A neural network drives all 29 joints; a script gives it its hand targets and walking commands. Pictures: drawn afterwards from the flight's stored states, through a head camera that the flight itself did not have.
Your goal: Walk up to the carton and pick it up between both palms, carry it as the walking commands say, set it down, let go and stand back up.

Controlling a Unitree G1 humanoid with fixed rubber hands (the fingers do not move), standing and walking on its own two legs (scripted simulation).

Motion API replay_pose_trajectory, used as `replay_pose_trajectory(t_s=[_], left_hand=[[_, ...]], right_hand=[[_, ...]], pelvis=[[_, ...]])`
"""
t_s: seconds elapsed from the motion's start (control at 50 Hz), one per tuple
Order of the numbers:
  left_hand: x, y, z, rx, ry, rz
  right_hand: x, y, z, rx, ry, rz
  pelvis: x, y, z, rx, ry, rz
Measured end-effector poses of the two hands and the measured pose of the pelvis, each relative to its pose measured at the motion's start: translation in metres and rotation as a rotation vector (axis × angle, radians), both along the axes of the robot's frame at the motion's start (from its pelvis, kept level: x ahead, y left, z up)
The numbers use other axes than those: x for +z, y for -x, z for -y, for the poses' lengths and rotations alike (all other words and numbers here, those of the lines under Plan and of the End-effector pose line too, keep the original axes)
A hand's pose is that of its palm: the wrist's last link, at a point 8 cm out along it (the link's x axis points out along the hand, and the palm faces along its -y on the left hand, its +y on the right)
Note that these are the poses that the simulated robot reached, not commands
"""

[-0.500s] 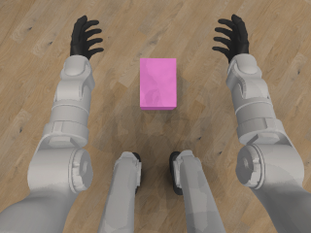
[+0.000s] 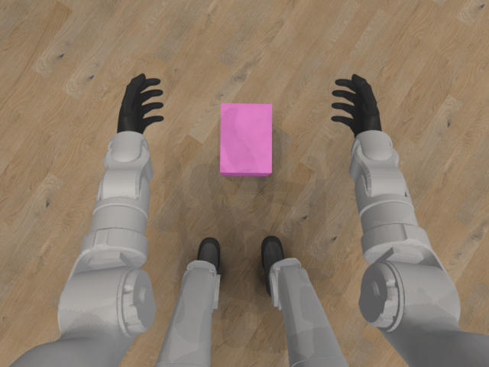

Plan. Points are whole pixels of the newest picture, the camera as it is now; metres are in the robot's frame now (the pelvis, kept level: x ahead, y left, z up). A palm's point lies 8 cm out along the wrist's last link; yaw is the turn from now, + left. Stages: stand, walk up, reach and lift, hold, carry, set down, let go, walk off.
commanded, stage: let go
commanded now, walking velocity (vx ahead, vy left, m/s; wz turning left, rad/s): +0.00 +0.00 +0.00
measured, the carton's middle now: (245, 142) +0.51 -0.02 -0.61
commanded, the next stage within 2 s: stand in 1.08 s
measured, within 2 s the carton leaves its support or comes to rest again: neither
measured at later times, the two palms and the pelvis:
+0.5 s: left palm (70, 279) +0.25 +0.22 -0.03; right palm (439, 280) +0.24 -0.22 -0.02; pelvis +0.05 +0.00 +0.07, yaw -1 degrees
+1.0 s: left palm (43, 307) +0.23 +0.22 +0.01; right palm (487, 312) +0.22 -0.24 +0.02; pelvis +0.07 +0.00 +0.09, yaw -1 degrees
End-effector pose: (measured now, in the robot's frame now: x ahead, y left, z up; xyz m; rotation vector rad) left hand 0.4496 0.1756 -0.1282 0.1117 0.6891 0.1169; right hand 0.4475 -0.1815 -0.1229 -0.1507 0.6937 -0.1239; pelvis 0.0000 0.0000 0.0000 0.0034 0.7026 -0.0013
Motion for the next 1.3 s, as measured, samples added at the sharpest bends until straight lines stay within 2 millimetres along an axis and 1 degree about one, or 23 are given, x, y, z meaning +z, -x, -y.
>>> replay_pose_trajectory(t_s=[0.08, 0.12, 0.16, 0.2, 0.24, 0.28, 0.32, 0.36, 0.44, 0.48, 0.52, 0.54, 0.58, 0.66, 0.72, 0.78, 0.92, 0.98, 1.04, 1.12, 1.18, 1.24, 1.3], left_hand=[[0.014, 0.033, -0.010, -0.035, -0.042, -0.033], [0.027, 0.050, -0.015, -0.043, -0.051, -0.057], [0.046, 0.064, -0.020, -0.045, -0.051, -0.062], [0.069, 0.070, -0.024, -0.052, -0.051, -0.034], [0.090, 0.074, -0.026, -0.065, -0.051, 0.000], [0.102, 0.079, -0.028, -0.069, -0.037, 0.010], [0.107, 0.092, -0.029, -0.078, -0.028, -0.004], [0.105, 0.112, -0.031, -0.080, -0.016, -0.044], [0.097, 0.166, -0.034, -0.072, -0.003, -0.142], [0.097, 0.189, -0.038, -0.065, -0.005, -0.174], [0.101, 0.205, -0.042, -0.061, -0.013, -0.181], [0.105, 0.209, -0.045, -0.059, -0.017, -0.173], [0.117, 0.211, -0.050, -0.064, -0.030, -0.137], [0.146, 0.206, -0.059, -0.074, -0.053, -0.039], [0.157, 0.205, -0.061, -0.078, -0.058, -0.021], [0.154, 0.208, -0.057, -0.083, -0.042, -0.057], [0.138, 0.218, -0.044, -0.093, 0.001, -0.160], [0.138, 0.217, -0.044, -0.089, -0.002, -0.144], [0.144, 0.212, -0.047, -0.085, -0.009, -0.103], [0.146, 0.208, -0.056, -0.068, -0.034, -0.083], [0.140, 0.212, -0.073, -0.035, -0.094, -0.106], [0.139, 0.220, -0.093, -0.001, -0.150, -0.132], [0.135, 0.230, -0.107, 0.032, -0.178, -0.157]], right_hand=[[0.016, 0.030, 0.011, 0.042, 0.044, -0.023], [0.030, 0.049, 0.018, 0.039, 0.042, -0.042], [0.047, 0.067, 0.025, 0.026, 0.029, -0.054], [0.066, 0.078, 0.030, 0.009, 0.018, -0.037], [0.085, 0.085, 0.035, 0.001, 0.013, -0.002], [0.098, 0.092, 0.037, 0.003, 0.007, 0.017], [0.105, 0.103, 0.038, 0.018, 0.006, 0.013], [0.104, 0.122, 0.037, 0.027, -0.003, -0.022], [0.099, 0.174, 0.038, 0.017, -0.008, -0.121], [0.099, 0.197, 0.039, 0.012, -0.010, -0.159], [0.104, 0.213, 0.039, 0.019, -0.006, -0.175], [0.108, 0.217, 0.039, 0.021, -0.004, -0.171], [0.116, 0.220, 0.040, 0.032, 0.001, -0.147], [0.137, 0.214, 0.042, 0.055, 0.006, -0.059], [0.146, 0.211, 0.046, 0.035, -0.001, -0.019], [0.145, 0.213, 0.051, 0.006, -0.008, -0.036], [0.141, 0.227, 0.055, 0.026, 0.009, -0.134], [0.144, 0.227, 0.058, 0.035, 0.023, -0.141], [0.149, 0.223, 0.059, 0.045, 0.035, -0.123], [0.149, 0.218, 0.061, 0.039, 0.047, -0.090], [0.141, 0.219, 0.071, 0.000, 0.078, -0.089], [0.133, 0.229, 0.082, -0.039, 0.105, -0.105], [0.125, 0.243, 0.089, -0.061, 0.128, -0.154]], pelvis=[[0.013, -0.010, -0.001, 0.000, 0.002, 0.061], [0.020, -0.018, -0.001, 0.000, 0.003, 0.082], [0.028, -0.026, -0.002, -0.003, 0.000, 0.117], [0.035, -0.032, -0.003, -0.008, -0.001, 0.158], [0.041, -0.036, -0.003, -0.013, 0.000, 0.201], [0.046, -0.039, -0.004, -0.016, 0.003, 0.242], [0.051, -0.040, -0.005, -0.016, 0.005, 0.287], [0.056, -0.042, -0.005, -0.018, 0.005, 0.332], [0.066, -0.048, -0.004, -0.017, 0.008, 0.423], [0.071, -0.051, -0.003, -0.017, 0.010, 0.463], [0.075, -0.053, -0.002, -0.020, 0.011, 0.499], [0.076, -0.054, -0.002, -0.020, 0.012, 0.514], [0.079, -0.056, -0.002, -0.017, 0.011, 0.545], [0.083, -0.065, -0.002, -0.018, 0.011, 0.616], [0.085, -0.072, -0.003, -0.022, 0.014, 0.673], [0.085, -0.075, -0.003, -0.024, 0.015, 0.723], [0.085, -0.072, 0.000, -0.018, 0.008, 0.784], [0.085, -0.072, 0.002, -0.014, 0.007, 0.783], [0.085, -0.074, 0.003, -0.013, 0.009, 0.779], [0.083, -0.075, 0.001, -0.011, 0.012, 0.775], [0.081, -0.075, -0.002, -0.011, 0.016, 0.760], [0.080, -0.076, -0.004, -0.008, 0.016, 0.751], [0.079, -0.077, -0.005, -0.004, 0.015, 0.743]])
